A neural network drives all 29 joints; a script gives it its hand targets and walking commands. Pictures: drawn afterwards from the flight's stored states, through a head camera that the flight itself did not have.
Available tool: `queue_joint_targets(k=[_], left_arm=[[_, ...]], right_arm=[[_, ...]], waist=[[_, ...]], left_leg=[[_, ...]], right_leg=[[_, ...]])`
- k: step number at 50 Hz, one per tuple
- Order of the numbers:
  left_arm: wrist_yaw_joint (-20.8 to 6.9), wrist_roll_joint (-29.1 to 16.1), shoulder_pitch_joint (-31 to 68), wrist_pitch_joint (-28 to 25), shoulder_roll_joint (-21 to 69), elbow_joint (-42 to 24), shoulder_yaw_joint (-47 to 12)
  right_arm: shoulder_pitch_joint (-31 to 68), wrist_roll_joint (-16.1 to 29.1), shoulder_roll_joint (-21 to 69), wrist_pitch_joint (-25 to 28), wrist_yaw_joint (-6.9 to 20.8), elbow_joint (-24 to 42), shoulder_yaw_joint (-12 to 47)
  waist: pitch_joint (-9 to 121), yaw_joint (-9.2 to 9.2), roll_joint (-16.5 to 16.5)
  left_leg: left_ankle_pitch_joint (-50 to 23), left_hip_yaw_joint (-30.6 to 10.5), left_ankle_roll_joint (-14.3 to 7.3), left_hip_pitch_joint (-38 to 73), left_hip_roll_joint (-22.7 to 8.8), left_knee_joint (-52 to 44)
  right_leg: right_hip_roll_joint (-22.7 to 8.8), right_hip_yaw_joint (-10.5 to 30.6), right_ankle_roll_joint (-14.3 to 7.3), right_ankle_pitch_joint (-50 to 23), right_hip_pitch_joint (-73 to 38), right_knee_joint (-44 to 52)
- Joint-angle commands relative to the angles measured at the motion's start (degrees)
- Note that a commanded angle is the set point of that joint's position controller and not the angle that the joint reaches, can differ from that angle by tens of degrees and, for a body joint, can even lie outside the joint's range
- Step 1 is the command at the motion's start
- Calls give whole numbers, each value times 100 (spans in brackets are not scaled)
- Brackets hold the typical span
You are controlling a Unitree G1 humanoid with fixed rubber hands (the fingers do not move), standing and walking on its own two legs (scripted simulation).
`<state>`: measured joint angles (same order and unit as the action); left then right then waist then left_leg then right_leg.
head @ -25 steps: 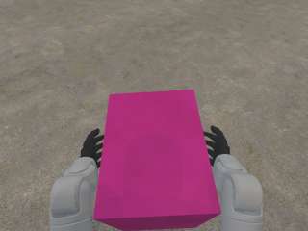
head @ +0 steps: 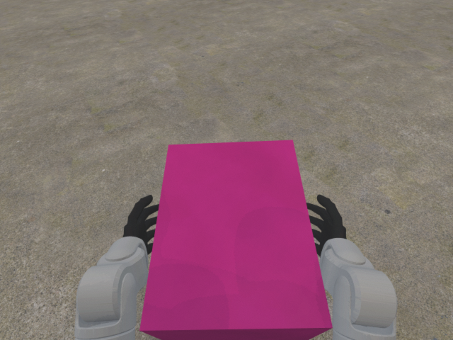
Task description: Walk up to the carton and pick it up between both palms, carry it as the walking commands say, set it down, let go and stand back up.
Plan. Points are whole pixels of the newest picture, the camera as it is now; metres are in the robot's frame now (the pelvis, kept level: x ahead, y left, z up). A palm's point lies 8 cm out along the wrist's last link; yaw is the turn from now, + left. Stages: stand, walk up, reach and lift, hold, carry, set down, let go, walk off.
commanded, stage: carry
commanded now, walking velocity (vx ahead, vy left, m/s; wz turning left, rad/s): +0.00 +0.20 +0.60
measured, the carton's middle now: (234, 252) +0.27 -0.02 +0.02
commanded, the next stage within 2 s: none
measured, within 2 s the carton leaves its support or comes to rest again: neither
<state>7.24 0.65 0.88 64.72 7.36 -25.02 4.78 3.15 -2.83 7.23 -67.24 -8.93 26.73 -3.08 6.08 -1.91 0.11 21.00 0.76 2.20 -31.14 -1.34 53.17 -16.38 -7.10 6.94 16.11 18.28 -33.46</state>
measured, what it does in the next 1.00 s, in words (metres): steps to the left, turning left: left foot, then right foot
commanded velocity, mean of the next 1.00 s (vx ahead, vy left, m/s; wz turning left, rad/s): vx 0.00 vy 0.20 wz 0.60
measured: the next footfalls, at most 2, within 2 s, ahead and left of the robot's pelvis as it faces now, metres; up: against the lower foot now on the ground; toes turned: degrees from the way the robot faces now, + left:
left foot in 0.08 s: +0.06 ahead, +0.19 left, +0.00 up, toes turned +4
right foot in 0.34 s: +0.02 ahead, +0.01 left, +0.00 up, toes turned +3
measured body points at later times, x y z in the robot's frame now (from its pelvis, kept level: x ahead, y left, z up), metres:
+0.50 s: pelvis -0.05 +0.12 +0.00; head -0.07 +0.08 +0.45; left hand +0.17 +0.31 +0.10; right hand +0.23 +0.01 +0.09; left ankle -0.05 +0.26 -0.65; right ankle -0.02 +0.01 -0.73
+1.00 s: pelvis -0.13 +0.26 -0.02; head -0.12 +0.26 +0.43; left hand +0.03 +0.51 +0.06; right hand +0.17 +0.23 +0.06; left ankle -0.11 +0.37 -0.73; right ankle -0.09 +0.18 -0.71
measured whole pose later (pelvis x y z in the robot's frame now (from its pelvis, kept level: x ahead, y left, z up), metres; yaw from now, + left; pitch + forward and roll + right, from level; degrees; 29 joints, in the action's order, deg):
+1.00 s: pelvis -0.13 +0.26 -0.02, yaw +27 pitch +3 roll +0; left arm 7.8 1.0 -1.0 65.4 7.4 -29.5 3.9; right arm 1.3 -2.3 7.4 -66.4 -8.0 29.4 -2.4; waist 2.2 -1.8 1.2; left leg 14.2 0.1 -3.3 -28.5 3.7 40.0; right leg -1.1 -5.5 5.0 28.8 28.1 -53.0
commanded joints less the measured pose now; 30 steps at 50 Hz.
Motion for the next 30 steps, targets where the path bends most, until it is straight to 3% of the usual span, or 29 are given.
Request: queue_joint_targets(k=[1,2,3,4,5,6,8,10,12,14,15,16,17,18,19,20,21,22,24,25,27,30], left_arm=[[-493,-1223,2083,111,4297,-904,-3404],[-478,-1185,2107,132,4273,-912,-3462],[-462,-1171,2171,162,4170,-949,-3494],[-427,-1140,1955,175,4140,-749,-3455],[-435,-1278,2049,151,4325,-908,-3696],[-459,-1340,2150,99,4560,-950,-3876],[-519,-1480,2675,-37,4815,-1389,-4076],[-549,-1535,2614,-159,5037,-1579,-4169],[-522,-1410,2285,-146,4915,-1382,-4037],[-519,-1362,2156,-107,4758,-1249,-3928],[-512,-1328,2074,-59,4656,-1134,-3870],[-515,-1314,2030,-24,4589,-1094,-3801],[-528,-1299,1891,25,4483,-957,-3708],[-538,-1252,1813,58,4316,-808,-3578],[-541,-1191,1776,60,4285,-621,-3440],[-536,-1100,1626,113,4275,-557,-3342],[-560,-1103,1806,97,4217,-735,-3328],[-554,-1117,1974,121,4135,-778,-3363],[-549,-1132,1912,122,4023,-818,-3333],[-556,-1152,1887,111,3988,-866,-3305],[-578,-1169,1843,101,3946,-936,-3231],[-568,-1169,1704,150,4035,-855,-3198]], right_arm=[[2119,1662,4537,-109,630,553,3530],[1967,1640,4523,-90,630,445,3469],[1902,1612,4414,-84,629,354,3398],[1748,1551,4209,-54,619,373,3296],[1527,1557,4333,-26,658,366,3227],[1572,1569,4490,35,716,470,3274],[1779,1658,4884,198,838,591,3370],[1810,1780,5054,331,915,873,3546],[1792,1756,4837,332,915,1009,3621],[1778,1711,4675,295,883,1042,3690],[1715,1653,4555,247,848,977,3673],[1725,1635,4485,209,821,961,3677],[1713,1593,4379,155,780,878,3672],[1775,1530,4340,106,751,775,3673],[2021,1489,4266,66,733,937,3719],[2279,1538,4264,48,730,986,3755],[2405,1609,4355,63,734,1022,3814],[2228,1518,4342,32,713,775,3710],[1845,1501,4391,-37,681,447,3692],[1947,1552,4405,-44,646,539,3757],[2284,1674,4474,-56,603,842,3966],[2386,1706,4506,-131,576,945,3970]], waist=[[1035,69,-1557],[1163,10,-489],[998,48,1302],[900,221,1944],[1256,203,1959],[1399,162,1693],[1375,163,1256],[1425,133,1376],[1371,121,1261],[1268,108,1086],[1193,129,1009],[1166,186,965],[1151,270,820],[1073,310,-505],[854,244,-2421],[316,220,-1321],[167,195,-581],[215,170,-161],[313,104,-590],[301,112,-971],[316,144,-1580],[492,163,-1737]], left_leg=[[-489,903,-167,1154,127,-2316],[-585,465,-253,1693,271,-2756],[-2645,-1623,-661,2122,-1061,-3108],[-5185,-2840,-1005,2166,-1754,-2992],[-6302,-2434,-1382,2232,-1573,-2567],[-6562,-1992,-1447,2429,-1293,-2275],[-4987,-1442,-1311,2025,-741,-2432],[-3726,-1716,-1306,1569,-735,-2828],[-2570,-1887,-1299,1063,-752,-3205],[-2101,-2045,-1285,759,-765,-3389],[-1779,-2092,-1209,566,-720,-3485],[-1382,-1947,-968,294,-551,-3552],[-761,-1618,-555,-303,-249,-3372],[82,-945,-232,-1138,236,-2149],[885,-141,-31,-1498,475,85],[652,-489,10,-1191,18,1420],[256,-511,5,-1180,1,1868],[-68,-453,-5,-1093,-62,2182],[-337,-133,41,-1206,-58,1764],[-298,49,91,-1231,-19,1511],[-261,321,119,-1187,4,1205],[-387,560,25,-424,-111,287]], right_leg=[[-693,-318,-516,-1431,-281,-191],[-252,-496,-328,-712,179,-1182],[406,-499,-85,2445,1643,-2478],[897,59,29,3433,2449,-3659],[848,486,-114,3292,2309,-4103],[845,459,-82,2614,2445,-4234],[970,313,-111,1787,1984,-3768],[1206,228,-215,1457,1401,-3002],[1393,205,-361,1155,787,-2277],[1592,172,-467,1022,197,-1427],[1656,131,-481,909,-143,-915],[1662,20,-499,673,-739,-134],[1435,31,-536,394,-1717,883],[241,1329,-720,1057,-2496,1541],[-2051,3350,-1508,296,-1606,2063],[-1941,2953,-1667,-89,-539,2107],[-1594,2412,-1529,28,-228,2044],[-1214,1711,-1375,-199,-183,1812],[-505,639,-1014,-1422,-801,1261],[-458,421,-955,-2067,-1033,1125],[-557,255,-929,-2441,-1207,1122],[-603,-295,-801,-2018,-891,999]])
